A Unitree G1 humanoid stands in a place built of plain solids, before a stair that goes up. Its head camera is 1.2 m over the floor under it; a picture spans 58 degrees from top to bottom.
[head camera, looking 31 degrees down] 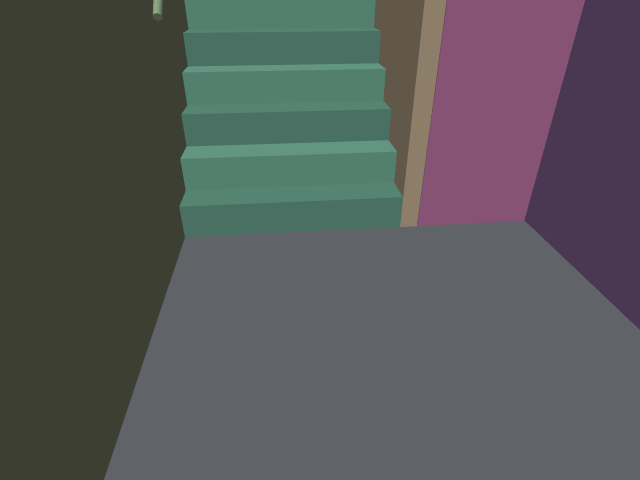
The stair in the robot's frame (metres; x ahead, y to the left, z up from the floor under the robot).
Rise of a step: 0.19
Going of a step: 0.20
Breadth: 1.19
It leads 6 degrees to the left of straight ahead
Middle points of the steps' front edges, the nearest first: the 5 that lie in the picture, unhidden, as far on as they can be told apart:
2.08 0.14 0.19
2.28 0.16 0.37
2.49 0.18 0.56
2.69 0.20 0.75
2.89 0.22 0.93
